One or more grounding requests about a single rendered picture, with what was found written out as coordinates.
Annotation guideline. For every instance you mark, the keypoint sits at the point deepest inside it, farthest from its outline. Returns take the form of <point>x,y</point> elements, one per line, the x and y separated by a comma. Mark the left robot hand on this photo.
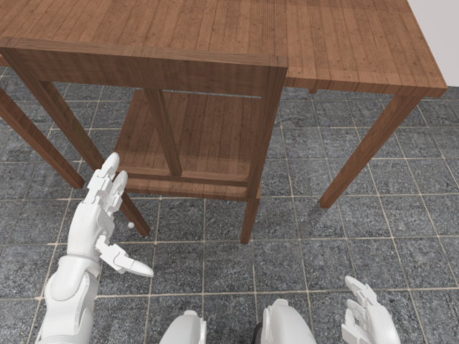
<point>94,215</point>

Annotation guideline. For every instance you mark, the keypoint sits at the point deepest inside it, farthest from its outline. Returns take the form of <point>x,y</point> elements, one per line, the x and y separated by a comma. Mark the robot right thigh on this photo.
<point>283,324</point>

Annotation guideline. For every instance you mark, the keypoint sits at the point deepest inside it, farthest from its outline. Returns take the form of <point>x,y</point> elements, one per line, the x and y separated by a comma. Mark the robot thigh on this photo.
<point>283,324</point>
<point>186,329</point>

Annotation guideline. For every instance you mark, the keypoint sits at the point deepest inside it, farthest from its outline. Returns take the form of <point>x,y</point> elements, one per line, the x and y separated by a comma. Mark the chair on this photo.
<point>171,143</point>

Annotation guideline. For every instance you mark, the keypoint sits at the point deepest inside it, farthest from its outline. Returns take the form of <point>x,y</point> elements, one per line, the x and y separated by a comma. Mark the table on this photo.
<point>373,46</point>

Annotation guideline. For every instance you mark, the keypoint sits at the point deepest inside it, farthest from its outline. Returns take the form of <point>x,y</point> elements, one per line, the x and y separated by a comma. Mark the right robot hand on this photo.
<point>376,325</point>

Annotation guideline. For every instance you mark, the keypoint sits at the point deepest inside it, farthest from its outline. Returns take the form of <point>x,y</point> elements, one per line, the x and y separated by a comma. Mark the robot left thigh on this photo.
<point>186,329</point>

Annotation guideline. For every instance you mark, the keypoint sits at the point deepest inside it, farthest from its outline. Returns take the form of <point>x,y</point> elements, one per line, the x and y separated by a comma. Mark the robot left forearm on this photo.
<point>69,294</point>

